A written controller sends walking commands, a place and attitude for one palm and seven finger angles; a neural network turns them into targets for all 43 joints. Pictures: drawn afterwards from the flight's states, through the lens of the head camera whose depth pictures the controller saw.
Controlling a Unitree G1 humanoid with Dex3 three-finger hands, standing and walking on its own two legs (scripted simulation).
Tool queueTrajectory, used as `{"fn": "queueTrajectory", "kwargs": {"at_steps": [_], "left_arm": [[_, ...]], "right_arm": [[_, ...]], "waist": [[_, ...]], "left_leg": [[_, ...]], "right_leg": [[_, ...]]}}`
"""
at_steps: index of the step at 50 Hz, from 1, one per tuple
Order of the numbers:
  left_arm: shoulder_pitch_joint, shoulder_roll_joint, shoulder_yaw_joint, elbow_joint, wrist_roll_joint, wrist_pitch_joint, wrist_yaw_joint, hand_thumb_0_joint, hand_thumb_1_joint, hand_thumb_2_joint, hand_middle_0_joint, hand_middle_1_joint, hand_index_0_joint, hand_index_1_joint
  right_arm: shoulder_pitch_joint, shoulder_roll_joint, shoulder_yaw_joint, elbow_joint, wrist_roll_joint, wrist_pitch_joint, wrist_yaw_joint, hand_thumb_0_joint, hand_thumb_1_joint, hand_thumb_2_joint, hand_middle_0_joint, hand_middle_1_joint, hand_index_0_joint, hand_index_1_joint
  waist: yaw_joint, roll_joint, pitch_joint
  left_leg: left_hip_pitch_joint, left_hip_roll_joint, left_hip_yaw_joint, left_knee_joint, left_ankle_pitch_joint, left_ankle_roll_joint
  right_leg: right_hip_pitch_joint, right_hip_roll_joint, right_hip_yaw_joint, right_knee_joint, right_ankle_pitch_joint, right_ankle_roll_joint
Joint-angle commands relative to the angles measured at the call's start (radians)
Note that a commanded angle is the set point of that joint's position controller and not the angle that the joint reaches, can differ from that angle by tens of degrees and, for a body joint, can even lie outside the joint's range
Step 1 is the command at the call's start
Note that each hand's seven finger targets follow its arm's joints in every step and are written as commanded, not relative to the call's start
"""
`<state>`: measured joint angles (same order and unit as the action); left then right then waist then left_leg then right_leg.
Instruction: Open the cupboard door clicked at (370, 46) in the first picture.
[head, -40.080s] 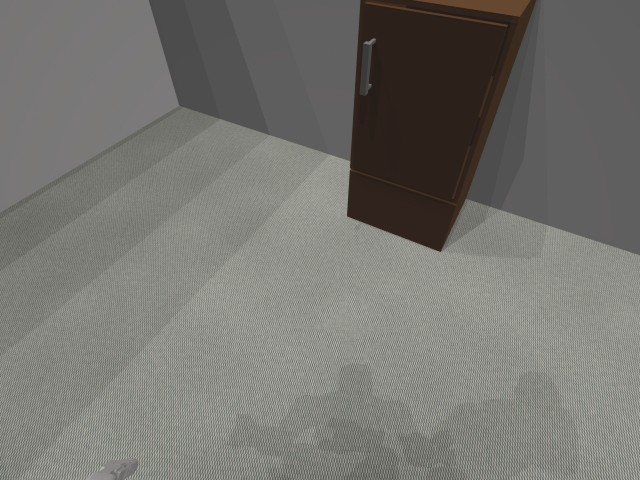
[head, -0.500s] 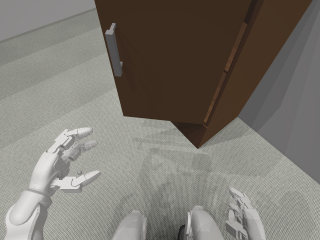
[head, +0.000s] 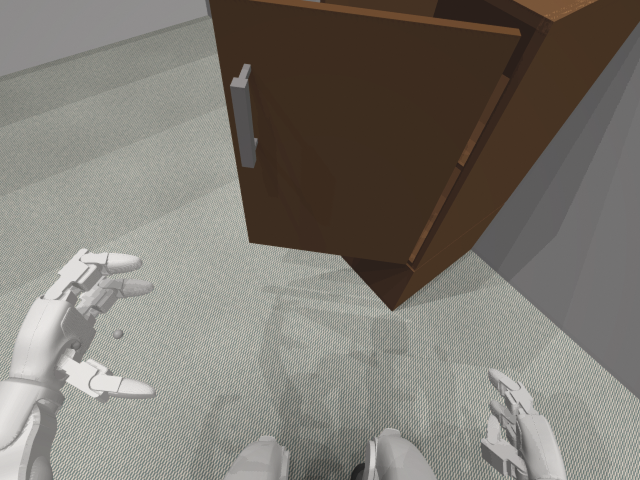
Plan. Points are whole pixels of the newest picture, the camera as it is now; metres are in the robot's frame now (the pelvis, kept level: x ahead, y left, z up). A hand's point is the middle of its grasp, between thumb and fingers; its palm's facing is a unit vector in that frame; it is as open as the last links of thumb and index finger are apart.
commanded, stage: raise the hand with hooked fingers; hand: left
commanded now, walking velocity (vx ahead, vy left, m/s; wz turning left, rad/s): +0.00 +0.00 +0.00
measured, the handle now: (247, 118) +0.63 +0.16 +0.04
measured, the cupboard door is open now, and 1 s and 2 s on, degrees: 45 45 45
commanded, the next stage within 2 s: move the hooked fingers beside the handle in 0.86 s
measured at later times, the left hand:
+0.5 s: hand (107, 297) +0.30 +0.26 +0.05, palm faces -0.07 -1.00 -0.04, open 14.0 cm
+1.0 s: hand (111, 306) +0.29 +0.26 +0.05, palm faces -0.06 -1.00 -0.05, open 14.0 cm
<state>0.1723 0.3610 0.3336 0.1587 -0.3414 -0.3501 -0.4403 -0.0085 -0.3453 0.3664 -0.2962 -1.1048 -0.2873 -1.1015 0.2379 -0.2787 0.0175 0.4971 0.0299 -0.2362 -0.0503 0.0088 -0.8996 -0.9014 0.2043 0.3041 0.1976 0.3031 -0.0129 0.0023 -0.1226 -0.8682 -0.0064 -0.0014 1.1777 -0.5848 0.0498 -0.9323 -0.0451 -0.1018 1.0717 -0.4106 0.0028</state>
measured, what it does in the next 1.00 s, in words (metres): stands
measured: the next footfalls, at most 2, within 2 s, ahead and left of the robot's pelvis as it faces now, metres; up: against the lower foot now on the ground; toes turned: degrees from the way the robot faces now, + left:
none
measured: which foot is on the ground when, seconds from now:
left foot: down 0.00-1.00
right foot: down 0.00-1.00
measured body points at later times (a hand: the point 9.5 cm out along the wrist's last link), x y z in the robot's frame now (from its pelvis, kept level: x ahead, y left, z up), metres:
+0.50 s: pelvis +0.01 -0.01 +0.00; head +0.10 +0.01 +0.45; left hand +0.30 +0.32 +0.06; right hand +0.16 -0.26 -0.08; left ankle -0.01 +0.08 -0.65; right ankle +0.06 -0.13 -0.65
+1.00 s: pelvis +0.00 -0.01 +0.00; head +0.09 +0.00 +0.45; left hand +0.29 +0.31 +0.06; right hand +0.16 -0.26 -0.07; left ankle -0.01 +0.08 -0.65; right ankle +0.06 -0.13 -0.65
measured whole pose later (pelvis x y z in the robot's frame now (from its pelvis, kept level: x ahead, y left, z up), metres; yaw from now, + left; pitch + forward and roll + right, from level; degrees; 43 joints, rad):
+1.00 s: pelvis +0.00 -0.01 +0.00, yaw +0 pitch +16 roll -3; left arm -0.01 0.43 0.44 0.42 -0.37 -0.35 -0.59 -0.02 -0.50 0.30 -0.31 -1.20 -0.30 -1.20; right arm 0.27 -0.29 0.04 0.51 0.03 -0.20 -0.05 0.01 -0.90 -0.90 0.21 0.30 0.20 0.30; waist -0.02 0.02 -0.11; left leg -0.86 0.01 0.00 1.15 -0.57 0.04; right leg -0.93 -0.03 -0.10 1.05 -0.40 -0.01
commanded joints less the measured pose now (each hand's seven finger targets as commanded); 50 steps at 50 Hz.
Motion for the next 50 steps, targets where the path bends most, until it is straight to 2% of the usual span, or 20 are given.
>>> {"fn": "queueTrajectory", "kwargs": {"at_steps": [1,4,6,8,10,11,15,17,20,22,27,29,31,34,38,40,44,46,48,50], "left_arm": [[-0.135,0.173,0.087,-0.078,-0.021,-0.032,-0.02,0.0,-0.5,0.3,-0.3,-1.2,-0.3,-1.2],[-0.193,0.216,0.101,-0.079,-0.017,-0.019,-0.062,0.0,-0.5,0.3,-0.3,-1.2,-0.3,-1.2],[-0.233,0.246,0.125,-0.066,-0.031,-0.016,-0.087,0.0,-0.5,0.3,-0.3,-1.2,-0.3,-1.2],[-0.261,0.286,0.164,-0.091,-0.041,-0.03,-0.098,0.0,-0.5,0.3,-0.3,-1.2,-0.3,-1.2],[-0.26,0.307,0.191,-0.107,-0.051,-0.05,-0.096,0.0,-0.5,0.3,-0.3,-1.2,-0.3,-1.2],[-0.262,0.331,0.211,-0.087,-0.056,-0.053,-0.096,0.0,-0.5,0.3,-0.3,-1.2,-0.3,-1.2],[-0.263,0.302,0.207,0.015,-0.063,-0.044,-0.106,0.0,-0.5,0.3,-0.3,-1.2,-0.3,-1.2],[-0.291,0.326,0.226,0.059,-0.068,-0.026,-0.128,0.0,-0.5,0.3,-0.3,-1.2,-0.3,-1.2],[-0.277,0.285,0.184,0.091,-0.07,-0.001,-0.16,0.0,-0.5,0.3,-0.3,-1.2,-0.3,-1.2],[-0.276,0.288,0.184,0.076,-0.076,-0.002,-0.174,0.0,-0.5,0.3,-0.3,-1.2,-0.3,-1.2],[-0.304,0.354,0.239,0.029,-0.071,-0.046,-0.14,0.0,-0.5,0.3,-0.3,-1.2,-0.3,-1.2],[-0.297,0.339,0.237,0.036,-0.071,-0.068,-0.123,0.0,-0.5,0.3,-0.3,-1.2,-0.3,-1.2],[-0.32,0.353,0.245,0.036,-0.07,-0.075,-0.114,0.0,-0.5,0.3,-0.3,-1.2,-0.3,-1.2],[-0.293,0.325,0.212,0.041,-0.058,-0.068,-0.119,0.0,-0.5,0.3,-0.3,-1.2,-0.3,-1.2],[-0.289,0.315,0.195,0.057,-0.058,-0.049,-0.137,0.0,-0.5,0.3,-0.3,-1.2,-0.3,-1.2],[-0.306,0.315,0.196,0.06,-0.062,-0.046,-0.137,0.0,-0.5,0.3,-0.3,-1.2,-0.3,-1.2],[-0.318,0.319,0.208,0.081,-0.068,-0.057,-0.139,0.0,-0.5,0.3,-0.3,-1.2,-0.3,-1.2],[-0.338,0.324,0.206,0.075,-0.068,-0.06,-0.14,0.0,-0.5,0.3,-0.3,-1.2,-0.3,-1.2],[-0.327,0.322,0.2,0.066,-0.06,-0.061,-0.143,0.0,-0.5,0.3,-0.3,-1.2,-0.3,-1.2],[-0.375,0.31,0.18,0.053,-0.054,-0.063,-0.138,0.0,-0.5,0.3,-0.3,-1.2,-0.3,-1.2]], "right_arm": [[0.015,-0.159,-0.055,-0.118,0.003,-0.028,-0.007,0.0,-0.9,-0.9,0.2,0.3,0.2,0.3],[0.02,-0.167,-0.056,-0.12,0.007,-0.028,-0.011,0.0,-0.9,-0.9,0.2,0.3,0.2,0.3],[0.023,-0.168,-0.053,-0.119,0.004,-0.028,-0.015,0.0,-0.9,-0.9,0.2,0.3,0.2,0.3],[0.028,-0.165,-0.054,-0.111,0.003,-0.028,-0.015,0.0,-0.9,-0.9,0.2,0.3,0.2,0.3],[0.029,-0.16,-0.053,-0.107,0.0,-0.032,-0.014,0.0,-0.9,-0.9,0.2,0.3,0.2,0.3],[0.032,-0.163,-0.051,-0.103,-0.004,-0.032,-0.013,0.0,-0.9,-0.9,0.2,0.3,0.2,0.3],[0.03,-0.163,-0.05,-0.092,0.003,-0.019,-0.009,0.0,-0.9,-0.9,0.2,0.3,0.2,0.3],[0.035,-0.169,-0.049,-0.091,0.002,-0.013,-0.009,0.0,-0.9,-0.9,0.2,0.3,0.2,0.3],[0.034,-0.171,-0.052,-0.102,0.01,-0.01,-0.007,0.0,-0.9,-0.9,0.2,0.3,0.2,0.3],[0.043,-0.172,-0.054,-0.108,0.008,-0.012,-0.003,0.0,-0.9,-0.9,0.2,0.3,0.2,0.3],[0.048,-0.171,-0.054,-0.111,-0.002,-0.008,0.003,0.0,-0.9,-0.9,0.2,0.3,0.2,0.3],[0.043,-0.166,-0.055,-0.112,0.0,-0.009,0.001,0.0,-0.9,-0.9,0.2,0.3,0.2,0.3],[0.041,-0.166,-0.051,-0.114,-0.002,-0.007,-0.001,0.0,-0.9,-0.9,0.2,0.3,0.2,0.3],[0.041,-0.164,-0.05,-0.116,0.005,-0.005,-0.004,0.0,-0.9,-0.9,0.2,0.3,0.2,0.3],[0.046,-0.167,-0.05,-0.117,0.008,-0.003,-0.007,0.0,-0.9,-0.9,0.2,0.3,0.2,0.3],[0.037,-0.166,-0.048,-0.116,0.008,-0.006,-0.01,0.0,-0.9,-0.9,0.2,0.3,0.2,0.3],[0.04,-0.167,-0.045,-0.113,0.007,-0.007,-0.015,0.0,-0.9,-0.9,0.2,0.3,0.2,0.3],[0.037,-0.166,-0.042,-0.112,0.003,-0.01,-0.014,0.0,-0.9,-0.9,0.2,0.3,0.2,0.3],[0.04,-0.165,-0.045,-0.113,0.005,-0.01,-0.014,0.0,-0.9,-0.9,0.2,0.3,0.2,0.3],[0.043,-0.166,-0.046,-0.103,0.005,-0.015,-0.017,0.0,-0.9,-0.9,0.2,0.3,0.2,0.3]], "waist": [[-0.01,0.083,-0.199],[-0.011,0.09,-0.262],[-0.01,0.092,-0.282],[0.002,0.106,-0.333],[0.011,0.116,-0.36],[0.018,0.12,-0.352],[0.004,0.084,-0.299],[0.004,0.087,-0.314],[-0.001,0.088,-0.294],[-0.001,0.066,-0.33],[0.006,0.068,-0.317],[0.005,0.071,-0.286],[0.006,0.111,-0.269],[0.005,0.126,-0.285],[-0.01,0.078,-0.282],[-0.01,0.093,-0.262],[-0.007,0.056,-0.262],[-0.003,0.098,-0.259],[-0.002,0.087,-0.286],[-0.012,0.097,-0.297]], "left_leg": [[0.068,0.001,-0.064,-0.227,0.36,-0.065],[0.1,0.003,-0.064,-0.226,0.384,-0.061],[0.103,0.002,-0.06,-0.211,0.416,-0.059],[0.139,0.004,-0.063,-0.212,0.472,-0.064],[0.161,0.008,-0.064,-0.209,0.53,-0.067],[0.159,0.009,-0.07,-0.203,0.562,-0.075],[0.12,0.01,-0.061,-0.216,0.497,-0.067],[0.105,0.007,-0.051,-0.21,0.492,-0.062],[0.097,0.003,-0.044,-0.227,0.446,-0.052],[0.102,0.004,-0.039,-0.217,0.461,-0.045],[0.083,0.003,-0.039,-0.219,0.44,-0.048],[0.073,0.003,-0.039,-0.227,0.392,-0.046],[0.073,0.002,-0.038,-0.233,0.364,-0.047],[0.093,0.002,-0.039,-0.249,0.357,-0.045],[0.078,0.002,-0.037,-0.244,0.333,-0.037],[0.067,0.0,-0.038,-0.246,0.299,-0.036],[0.056,0.002,-0.041,-0.237,0.308,-0.036],[0.059,-0.001,-0.039,-0.231,0.314,-0.039],[0.086,0.002,-0.045,-0.239,0.348,-0.041],[0.096,0.004,-0.046,-0.231,0.357,-0.041]], "right_leg": [[0.199,0.061,0.014,-0.092,0.103,-0.039],[0.225,0.057,0.022,-0.099,0.127,-0.036],[0.244,0.063,0.029,-0.093,0.16,-0.041],[0.271,0.061,0.031,-0.091,0.195,-0.039],[0.291,0.061,0.033,-0.088,0.23,-0.038],[0.284,0.067,0.028,-0.075,0.243,-0.045],[0.268,0.063,0.025,-0.092,0.206,-0.036],[0.286,0.061,0.035,-0.095,0.218,-0.038],[0.287,0.055,0.04,-0.118,0.191,-0.036],[0.311,0.056,0.051,-0.121,0.215,-0.035],[0.311,0.061,0.054,-0.115,0.189,-0.04],[0.294,0.059,0.055,-0.123,0.142,-0.038],[0.279,0.061,0.055,-0.123,0.111,-0.044],[0.29,0.055,0.057,-0.135,0.108,-0.04],[0.295,0.057,0.062,-0.147,0.102,-0.033],[0.284,0.055,0.066,-0.155,0.068,-0.034],[0.288,0.058,0.064,-0.145,0.078,-0.035],[0.279,0.059,0.064,-0.135,0.083,-0.042],[0.289,0.058,0.056,-0.131,0.113,-0.039],[0.275,0.056,0.055,-0.125,0.127,-0.035]]}}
